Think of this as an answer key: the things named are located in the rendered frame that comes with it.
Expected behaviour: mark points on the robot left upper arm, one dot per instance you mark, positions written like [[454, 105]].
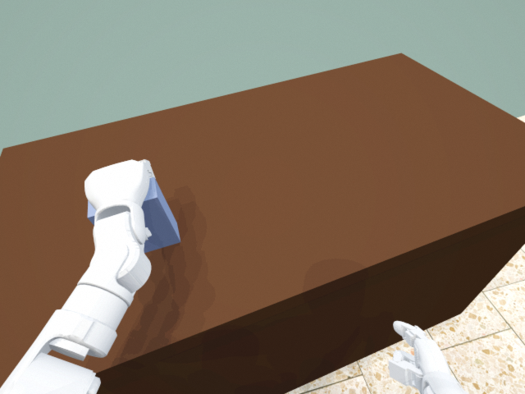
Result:
[[50, 375]]

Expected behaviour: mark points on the robot left forearm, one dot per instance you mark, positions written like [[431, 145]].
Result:
[[87, 322]]

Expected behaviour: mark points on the right robot hand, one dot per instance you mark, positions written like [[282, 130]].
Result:
[[408, 369]]

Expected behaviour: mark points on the table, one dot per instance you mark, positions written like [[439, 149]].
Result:
[[312, 213]]

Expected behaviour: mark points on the sponge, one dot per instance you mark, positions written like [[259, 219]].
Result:
[[158, 218]]

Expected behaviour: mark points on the robot right forearm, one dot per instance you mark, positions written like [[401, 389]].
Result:
[[441, 383]]

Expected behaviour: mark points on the left robot hand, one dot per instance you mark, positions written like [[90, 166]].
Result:
[[128, 180]]

